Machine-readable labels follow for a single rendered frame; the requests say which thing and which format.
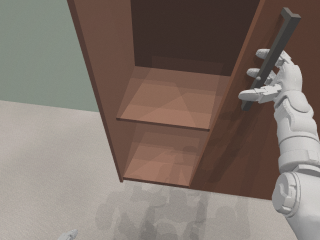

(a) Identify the left robot hand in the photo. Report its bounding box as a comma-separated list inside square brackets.
[57, 229, 78, 240]

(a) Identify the right robot hand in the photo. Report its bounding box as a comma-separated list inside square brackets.
[238, 49, 303, 104]

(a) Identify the robot right forearm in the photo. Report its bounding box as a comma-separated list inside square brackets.
[273, 90, 320, 178]

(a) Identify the robot right upper arm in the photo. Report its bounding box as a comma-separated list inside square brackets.
[271, 171, 320, 240]

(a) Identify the handle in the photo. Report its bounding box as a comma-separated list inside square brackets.
[241, 7, 301, 111]

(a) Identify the wardrobe door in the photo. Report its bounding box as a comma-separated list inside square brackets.
[189, 0, 320, 201]

